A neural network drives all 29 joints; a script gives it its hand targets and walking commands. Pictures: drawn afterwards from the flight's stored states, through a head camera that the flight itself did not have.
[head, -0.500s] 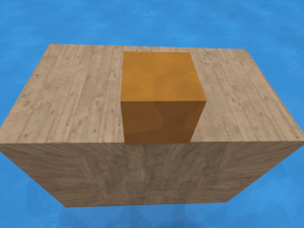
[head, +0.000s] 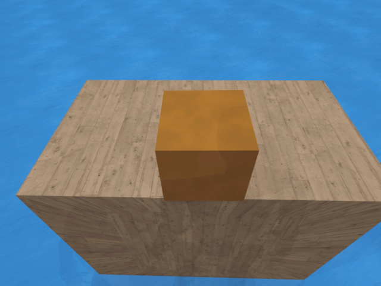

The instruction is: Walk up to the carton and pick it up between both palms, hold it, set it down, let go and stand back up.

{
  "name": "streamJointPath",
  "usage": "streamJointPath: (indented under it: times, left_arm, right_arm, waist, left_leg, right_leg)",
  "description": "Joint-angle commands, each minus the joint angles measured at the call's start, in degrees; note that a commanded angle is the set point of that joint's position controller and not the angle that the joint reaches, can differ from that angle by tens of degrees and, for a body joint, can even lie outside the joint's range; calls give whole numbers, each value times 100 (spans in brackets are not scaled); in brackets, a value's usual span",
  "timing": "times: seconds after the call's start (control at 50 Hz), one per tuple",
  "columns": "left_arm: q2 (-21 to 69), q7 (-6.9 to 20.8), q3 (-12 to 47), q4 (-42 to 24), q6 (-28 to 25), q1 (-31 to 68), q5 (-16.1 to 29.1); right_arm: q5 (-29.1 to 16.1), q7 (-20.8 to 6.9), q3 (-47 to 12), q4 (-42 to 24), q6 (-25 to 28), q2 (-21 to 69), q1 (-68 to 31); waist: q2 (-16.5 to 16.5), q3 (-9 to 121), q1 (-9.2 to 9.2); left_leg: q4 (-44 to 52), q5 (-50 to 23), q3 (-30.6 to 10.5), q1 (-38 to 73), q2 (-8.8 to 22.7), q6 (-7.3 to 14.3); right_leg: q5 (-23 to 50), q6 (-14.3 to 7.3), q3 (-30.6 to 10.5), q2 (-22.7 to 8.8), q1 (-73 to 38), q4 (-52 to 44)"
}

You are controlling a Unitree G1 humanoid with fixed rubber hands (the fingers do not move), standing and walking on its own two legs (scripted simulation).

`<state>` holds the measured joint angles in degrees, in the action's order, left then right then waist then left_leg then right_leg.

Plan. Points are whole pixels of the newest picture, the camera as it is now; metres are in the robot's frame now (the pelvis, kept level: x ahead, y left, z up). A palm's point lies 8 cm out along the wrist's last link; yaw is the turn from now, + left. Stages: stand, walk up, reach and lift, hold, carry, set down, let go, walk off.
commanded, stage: walk up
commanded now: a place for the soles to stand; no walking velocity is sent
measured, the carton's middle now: (203, 145) +0.45 -0.01 +0.05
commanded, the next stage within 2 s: reach and lift in 1.60 s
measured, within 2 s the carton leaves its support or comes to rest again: neither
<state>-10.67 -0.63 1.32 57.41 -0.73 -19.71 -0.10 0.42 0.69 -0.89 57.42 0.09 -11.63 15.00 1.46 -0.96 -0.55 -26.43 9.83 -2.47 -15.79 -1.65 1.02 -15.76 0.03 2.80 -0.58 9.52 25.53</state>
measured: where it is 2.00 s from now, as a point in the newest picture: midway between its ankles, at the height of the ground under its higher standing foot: outside the picture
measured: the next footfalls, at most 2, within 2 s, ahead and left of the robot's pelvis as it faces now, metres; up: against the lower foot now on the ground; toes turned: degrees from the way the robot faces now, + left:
none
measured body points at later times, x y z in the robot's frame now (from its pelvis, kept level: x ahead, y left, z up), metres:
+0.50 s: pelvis +0.01 +0.00 +0.00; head +0.02 +0.00 +0.45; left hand +0.04 +0.24 -0.15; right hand +0.04 -0.25 -0.15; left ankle +0.04 +0.11 -0.74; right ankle -0.02 -0.12 -0.74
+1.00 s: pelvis +0.01 -0.01 +0.00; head +0.02 +0.00 +0.45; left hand -0.02 +0.24 -0.16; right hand +0.02 -0.25 -0.15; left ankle +0.04 +0.11 -0.74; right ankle -0.02 -0.12 -0.74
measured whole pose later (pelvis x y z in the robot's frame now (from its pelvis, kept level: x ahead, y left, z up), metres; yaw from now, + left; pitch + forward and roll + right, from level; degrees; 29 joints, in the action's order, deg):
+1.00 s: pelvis +0.01 -0.01 +0.00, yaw +4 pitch -1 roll -1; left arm -13.0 -1.4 2.4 65.2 0.1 -16.8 -0.7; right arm 0.2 1.9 -3.2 63.6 1.1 -11.8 17.6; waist -0.5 -1.4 -0.5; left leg -26.4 10.8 -6.6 -15.0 -2.7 0.5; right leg -16.5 -0.5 7.1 -1.0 6.1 23.2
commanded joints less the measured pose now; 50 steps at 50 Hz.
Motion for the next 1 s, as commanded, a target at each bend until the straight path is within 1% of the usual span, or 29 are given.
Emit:
streamJointPath:
  times: [0.0,0.02,0.06,0.14,0.22,0.24,0.26,0.32,0.36,0.4,0.46,0.5,0.52,0.54,0.56,0.64,0.66,0.68,0.7,0.72,0.78,0.82,0.84,0.88,0.94,0.98]
  left_arm:
    - [-709,-10,-117,-217,-150,84,26]
    - [-719,-21,-115,-190,-138,70,11]
    - [-710,-35,-115,-117,-123,-5,4]
    - [-753,-66,-107,-2,-95,-28,-5]
    - [-762,-81,-86,91,-54,56,-23]
    - [-760,-85,-86,107,-45,92,-19]
    - [-752,-84,-78,125,-38,104,-17]
    - [-769,-90,-70,182,-16,175,-25]
    - [-768,-90,-61,215,-8,249,-34]
    - [-744,-85,-33,249,-7,244,-18]
    - [-810,-86,-29,323,-9,299,-17]
    - [-815,-81,-18,351,-12,316,-8]
    - [-807,-80,-8,372,-8,329,-4]
    - [-789,-82,2,393,-5,320,-1]
    - [-790,-85,4,418,-1,335,-7]
    - [-823,-82,14,484,10,317,-6]
    - [-856,-76,-30,534,23,247,-56]
    - [-853,-75,-24,558,37,218,-68]
    - [-825,-75,-17,573,46,185,-61]
    - [-813,-73,1,610,49,125,-65]
    - [-859,-88,4,615,41,159,-63]
    - [-865,-91,3,635,36,106,-63]
    - [-860,-96,5,637,34,97,-65]
    - [-846,-100,23,665,29,55,-64]
    - [-907,-111,2,638,36,65,-57]
    - [-893,-115,-2,627,45,44,-60]
  right_arm:
    - [-26,51,79,13,171,-640,207]
    - [-28,61,57,57,166,-634,163]
    - [-31,85,32,141,165,-633,125]
    - [-24,111,-5,264,159,-615,116]
    - [-32,136,-30,351,136,-645,115]
    - [-38,138,-35,371,132,-648,141]
    - [-45,144,-32,400,127,-670,133]
    - [-58,151,-50,441,115,-696,103]
    - [-59,153,-52,468,118,-711,126]
    - [-57,153,-41,479,121,-767,92]
    - [-66,151,-51,503,124,-752,91]
    - [-66,157,-51,525,128,-803,91]
    - [-66,156,-53,525,128,-776,80]
    - [-62,153,-49,530,121,-781,73]
    - [-67,154,-56,553,115,-777,90]
    - [-74,157,-55,601,113,-820,161]
    - [-21,141,-90,563,131,-711,268]
    - [-30,135,-87,559,135,-741,304]
    - [-26,134,-80,550,136,-774,263]
    - [-27,135,-79,528,133,-772,239]
    - [-32,137,-82,518,145,-767,352]
    - [-26,138,-86,489,158,-747,384]
    - [-26,144,-85,483,160,-736,376]
    - [-24,148,-99,465,167,-720,420]
    - [-22,158,-110,463,172,-692,487]
    - [-13,169,-114,435,169,-691,487]
  waist:
    - [-578,-16,-79]
    - [-516,-72,-61]
    - [-285,-5,-13]
    - [-149,95,24]
    - [-70,43,34]
    - [-107,43,9]
    - [-50,-5,34]
    - [-80,-78,35]
    - [-108,-137,3]
    - [-62,-94,38]
    - [-148,-90,11]
    - [-68,-63,15]
    - [-136,-68,9]
    - [-78,-117,12]
    - [-138,-191,3]
    - [-125,-218,2]
    - [-150,-144,4]
    - [-133,-189,-4]
    - [-96,-266,30]
    - [-114,-336,31]
    - [7,-416,-8]
    - [41,-334,14]
    - [38,-333,29]
    - [-74,-279,31]
    - [-64,-217,5]
    - [-39,-208,18]
  left_leg:
    - [209,-392,-683,359,535,192]
    - [240,-466,-654,324,541,179]
    - [249,-748,-657,340,569,196]
    - [194,-1190,-630,379,616,209]
    - [198,-1274,-650,351,639,225]
    - [205,-1238,-671,310,630,218]
    - [225,-1210,-669,302,632,221]
    - [290,-1055,-722,247,639,235]
    - [354,-1011,-767,210,644,224]
    - [369,-980,-762,232,642,236]
    - [404,-873,-785,235,637,220]
    - [434,-814,-802,297,624,219]
    - [470,-754,-826,271,633,227]
    - [470,-663,-831,242,627,219]
    - [506,-558,-839,154,620,208]
    - [619,-207,-898,115,608,197]
    - [706,94,-997,58,603,202]
    - [748,311,-1028,-55,598,193]
    - [784,489,-1074,-146,579,207]
    - [781,517,-1066,-127,575,211]
    - [721,338,-1058,-210,519,188]
    - [666,205,-1080,-197,513,180]
    - [611,131,-1077,-225,507,180]
    - [510,-67,-1065,-159,485,189]
    - [363,-351,-1036,-151,460,164]
    - [266,-488,-1024,-144,431,158]
  right_leg:
    - [436,-309,-823,-754,262,-870]
    - [615,-320,-789,-758,213,-803]
    - [922,-328,-718,-733,70,-673]
    - [1193,-313,-593,-706,-143,-566]
    - [1170,-313,-550,-687,-163,-527]
    - [1141,-320,-533,-685,-192,-528]
    - [1083,-322,-525,-687,-174,-534]
    - [900,-320,-521,-656,-146,-575]
    - [820,-311,-501,-649,-173,-592]
    - [749,-299,-516,-645,-180,-625]
    - [629,-303,-501,-657,-207,-675]
    - [576,-291,-510,-652,-197,-688]
    - [502,-280,-477,-635,-174,-697]
    - [419,-288,-502,-629,-161,-730]
    - [378,-285,-493,-630,-166,-736]
    - [209,-283,-487,-621,-154,-756]
    - [-175,-265,-368,-558,-253,-756]
    - [-325,-273,-364,-537,-279,-770]
    - [-432,-256,-351,-531,-249,-756]
    - [-486,-259,-383,-546,-164,-784]
    - [-408,-260,-348,-588,-141,-783]
    - [-328,-264,-316,-598,-212,-762]
    - [-309,-279,-317,-613,-226,-761]
    - [-210,-278,-305,-641,-258,-759]
    - [-115,-287,-244,-658,-287,-753]
    - [-29,-294,-225,-678,-313,-738]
